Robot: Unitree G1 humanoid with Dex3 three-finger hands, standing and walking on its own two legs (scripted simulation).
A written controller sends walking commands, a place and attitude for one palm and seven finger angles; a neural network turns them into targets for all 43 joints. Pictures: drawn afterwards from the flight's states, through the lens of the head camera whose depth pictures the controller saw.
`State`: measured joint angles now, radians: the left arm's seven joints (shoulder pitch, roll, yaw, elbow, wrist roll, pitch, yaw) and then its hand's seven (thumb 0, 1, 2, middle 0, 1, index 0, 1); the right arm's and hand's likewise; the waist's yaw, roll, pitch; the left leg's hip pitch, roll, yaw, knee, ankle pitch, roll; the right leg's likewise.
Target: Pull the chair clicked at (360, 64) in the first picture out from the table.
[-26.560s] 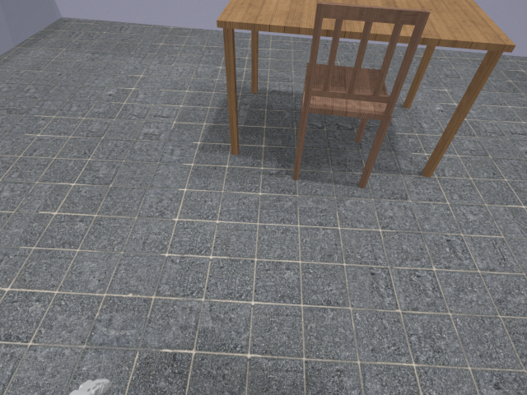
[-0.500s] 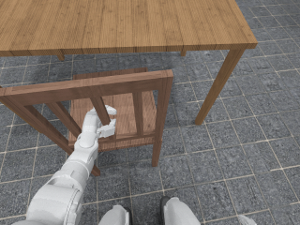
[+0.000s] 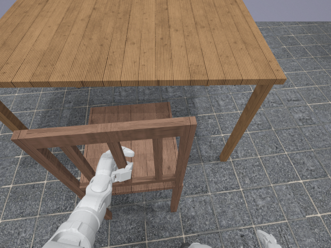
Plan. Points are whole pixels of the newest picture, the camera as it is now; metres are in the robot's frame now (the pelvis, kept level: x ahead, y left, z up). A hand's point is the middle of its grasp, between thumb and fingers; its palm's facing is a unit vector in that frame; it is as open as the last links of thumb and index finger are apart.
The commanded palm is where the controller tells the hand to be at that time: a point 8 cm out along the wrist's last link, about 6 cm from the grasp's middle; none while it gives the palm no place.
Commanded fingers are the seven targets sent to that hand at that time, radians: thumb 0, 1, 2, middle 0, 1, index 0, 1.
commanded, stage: stop walking, hand still on the chair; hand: left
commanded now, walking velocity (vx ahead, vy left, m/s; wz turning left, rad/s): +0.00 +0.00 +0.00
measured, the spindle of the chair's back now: (121, 163) +0.35 +0.13 -0.08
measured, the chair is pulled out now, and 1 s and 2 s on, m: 0.17 0.17 0.17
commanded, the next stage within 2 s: open the thumb and straighten the fingers in 0.60 s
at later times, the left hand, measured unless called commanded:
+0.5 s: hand (126, 169) +0.33 +0.12 -0.07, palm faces -0.07 -0.99 -0.14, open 5.8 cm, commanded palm +0.31 +0.17 -0.05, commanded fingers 0.00 0.90 0.90 -0.50 -1.45 -0.50 -1.45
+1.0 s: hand (123, 167) +0.33 +0.13 -0.07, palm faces -0.09 -0.98 -0.15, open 9.7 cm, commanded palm +0.31 +0.18 -0.04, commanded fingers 0.00 -0.55 0.20 -0.35 -1.01 -0.35 -1.01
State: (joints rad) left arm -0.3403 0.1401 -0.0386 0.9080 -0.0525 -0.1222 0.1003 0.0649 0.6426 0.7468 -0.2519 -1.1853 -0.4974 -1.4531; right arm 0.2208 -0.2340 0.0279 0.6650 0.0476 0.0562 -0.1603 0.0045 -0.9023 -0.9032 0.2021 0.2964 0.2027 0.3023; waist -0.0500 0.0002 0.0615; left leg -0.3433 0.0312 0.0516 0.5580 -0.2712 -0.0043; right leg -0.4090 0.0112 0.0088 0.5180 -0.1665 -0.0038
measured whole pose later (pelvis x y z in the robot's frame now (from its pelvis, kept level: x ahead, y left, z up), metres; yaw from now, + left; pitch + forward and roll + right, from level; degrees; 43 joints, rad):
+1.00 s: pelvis +0.04 +0.01 -0.02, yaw +2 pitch +9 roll +0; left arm -0.13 0.14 -0.06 0.56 -0.01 0.05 0.01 0.02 0.01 0.48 -0.38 -1.33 -0.48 -1.41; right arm 0.23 -0.26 -0.01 0.62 0.03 0.01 0.01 0.00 -0.90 -0.90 0.20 0.30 0.20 0.30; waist -0.06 0.02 -0.09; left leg -0.48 0.00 0.02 0.72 -0.39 0.01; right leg -0.55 -0.02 -0.02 0.70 -0.32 0.01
